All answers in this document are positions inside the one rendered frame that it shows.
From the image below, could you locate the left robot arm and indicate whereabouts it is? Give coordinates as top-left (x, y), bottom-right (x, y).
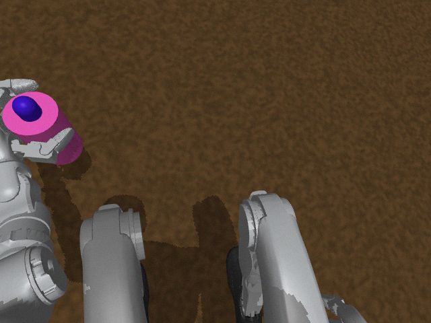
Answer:
top-left (0, 160), bottom-right (67, 323)

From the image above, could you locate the left robot hand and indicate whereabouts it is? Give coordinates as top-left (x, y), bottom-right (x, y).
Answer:
top-left (0, 79), bottom-right (75, 164)

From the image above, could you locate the bottle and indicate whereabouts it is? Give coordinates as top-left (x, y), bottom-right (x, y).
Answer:
top-left (2, 92), bottom-right (83, 165)

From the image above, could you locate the right robot hand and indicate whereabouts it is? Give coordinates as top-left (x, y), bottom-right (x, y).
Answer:
top-left (321, 294), bottom-right (367, 323)

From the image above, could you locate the right robot foot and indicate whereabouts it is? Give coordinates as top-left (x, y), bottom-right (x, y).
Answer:
top-left (226, 246), bottom-right (262, 323)

